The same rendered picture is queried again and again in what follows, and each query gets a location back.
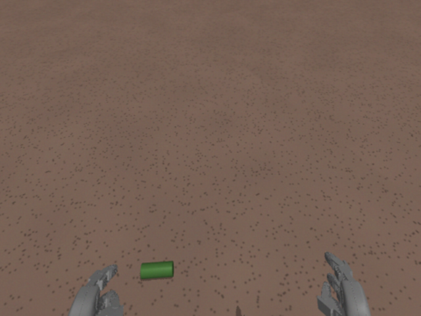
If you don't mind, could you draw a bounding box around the right robot hand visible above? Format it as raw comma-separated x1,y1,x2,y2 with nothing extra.
317,251,371,316

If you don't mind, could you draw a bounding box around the can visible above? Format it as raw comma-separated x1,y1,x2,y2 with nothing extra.
140,261,174,279

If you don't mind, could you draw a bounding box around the left robot hand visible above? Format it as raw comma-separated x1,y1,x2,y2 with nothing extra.
68,264,124,316

